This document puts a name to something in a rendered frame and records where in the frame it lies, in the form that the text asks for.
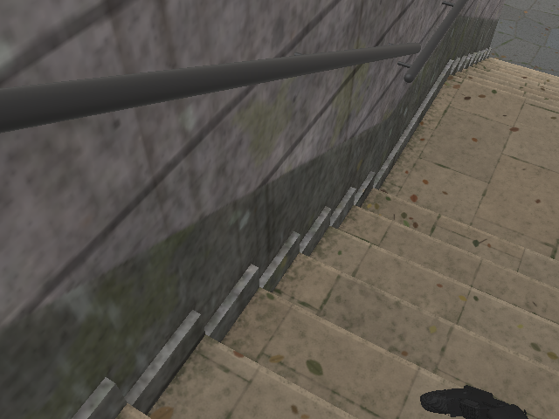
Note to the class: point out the stairs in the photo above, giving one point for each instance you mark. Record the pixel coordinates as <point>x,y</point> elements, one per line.
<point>397,302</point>
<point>514,79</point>

